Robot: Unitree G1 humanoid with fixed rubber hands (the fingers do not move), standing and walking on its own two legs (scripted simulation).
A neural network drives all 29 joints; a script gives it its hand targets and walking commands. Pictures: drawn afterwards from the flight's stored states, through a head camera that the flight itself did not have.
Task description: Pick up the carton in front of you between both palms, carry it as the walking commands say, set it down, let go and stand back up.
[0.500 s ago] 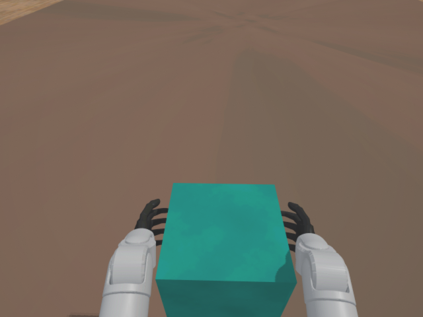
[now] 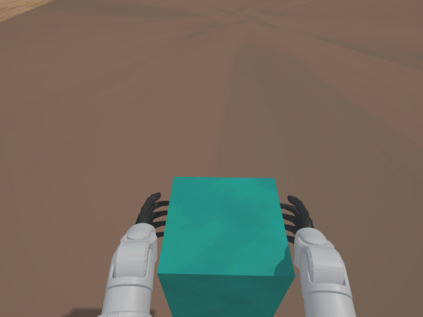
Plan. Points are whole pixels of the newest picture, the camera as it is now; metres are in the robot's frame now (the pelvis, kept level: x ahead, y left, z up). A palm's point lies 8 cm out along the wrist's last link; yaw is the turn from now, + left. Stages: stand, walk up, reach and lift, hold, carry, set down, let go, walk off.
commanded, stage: carry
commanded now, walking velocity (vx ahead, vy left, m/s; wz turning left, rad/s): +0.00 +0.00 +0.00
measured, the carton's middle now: (222, 251) +0.30 +0.00 -0.04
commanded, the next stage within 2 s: hold in 0.16 s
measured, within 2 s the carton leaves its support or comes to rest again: neither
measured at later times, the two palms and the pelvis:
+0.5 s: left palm (149, 238) +0.27 +0.14 +0.05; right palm (313, 243) +0.27 -0.16 +0.05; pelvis -0.02 -0.01 +0.01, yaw -1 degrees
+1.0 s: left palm (163, 229) +0.32 +0.13 -0.01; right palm (307, 244) +0.30 -0.17 +0.00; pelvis -0.03 +0.01 -0.01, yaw -6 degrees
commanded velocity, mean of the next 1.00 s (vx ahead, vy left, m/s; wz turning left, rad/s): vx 0.00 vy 0.00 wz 0.00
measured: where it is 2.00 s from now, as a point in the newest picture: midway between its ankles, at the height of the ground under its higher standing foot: outside the picture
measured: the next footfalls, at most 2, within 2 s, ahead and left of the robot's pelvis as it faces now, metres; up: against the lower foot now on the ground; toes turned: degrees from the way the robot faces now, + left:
none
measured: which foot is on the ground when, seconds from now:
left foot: down 0.00-1.00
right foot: down 0.00-1.00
